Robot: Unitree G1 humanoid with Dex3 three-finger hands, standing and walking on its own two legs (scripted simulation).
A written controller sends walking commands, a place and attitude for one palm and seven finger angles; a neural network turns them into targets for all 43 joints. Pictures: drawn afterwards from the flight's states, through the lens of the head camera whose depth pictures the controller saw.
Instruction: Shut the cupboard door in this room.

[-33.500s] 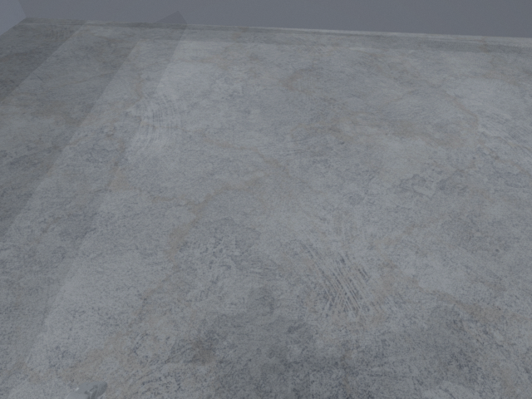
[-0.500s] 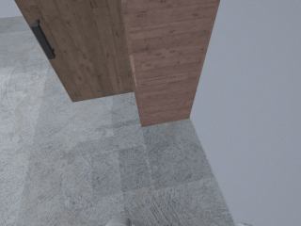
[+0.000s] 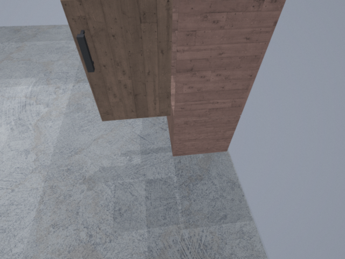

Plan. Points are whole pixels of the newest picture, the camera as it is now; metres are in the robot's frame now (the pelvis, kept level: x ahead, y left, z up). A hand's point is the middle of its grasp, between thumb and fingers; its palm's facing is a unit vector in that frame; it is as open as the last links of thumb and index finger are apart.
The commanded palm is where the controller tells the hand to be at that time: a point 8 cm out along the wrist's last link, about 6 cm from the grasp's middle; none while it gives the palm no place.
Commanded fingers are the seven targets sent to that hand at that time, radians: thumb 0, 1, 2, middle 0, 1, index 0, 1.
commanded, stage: take the last steps up to it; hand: left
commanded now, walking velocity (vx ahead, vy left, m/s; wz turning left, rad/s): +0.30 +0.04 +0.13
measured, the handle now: (87, 51) +0.80 +0.37 +0.05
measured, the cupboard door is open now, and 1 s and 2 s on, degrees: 90 90 90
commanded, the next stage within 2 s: come to a stop and stand still in 0.92 s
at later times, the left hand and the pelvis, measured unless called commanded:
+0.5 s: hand out of the picture -0.01 +0.14 -0.16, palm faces +0.20 -0.96 -0.20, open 7.3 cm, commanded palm none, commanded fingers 0.00 0.90 0.90 -0.20 -0.30 -0.20 -0.30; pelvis +0.10 +0.00 +0.00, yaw +6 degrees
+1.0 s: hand (95, 186) +0.35 +0.26 -0.16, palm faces +0.09 -0.97 -0.21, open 7.4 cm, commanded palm none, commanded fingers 0.00 0.90 0.90 -0.20 -0.30 -0.20 -0.30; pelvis +0.26 +0.07 +0.00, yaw +2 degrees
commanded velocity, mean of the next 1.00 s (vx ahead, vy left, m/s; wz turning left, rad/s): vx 0.25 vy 0.02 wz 0.01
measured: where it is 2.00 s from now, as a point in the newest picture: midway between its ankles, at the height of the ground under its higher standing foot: (149, 251)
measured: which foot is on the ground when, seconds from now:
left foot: down 0.00-0.10, up 0.12-0.60, down 0.62-1.00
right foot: up 0.00-0.08, down 0.10-0.62, up 0.64-1.00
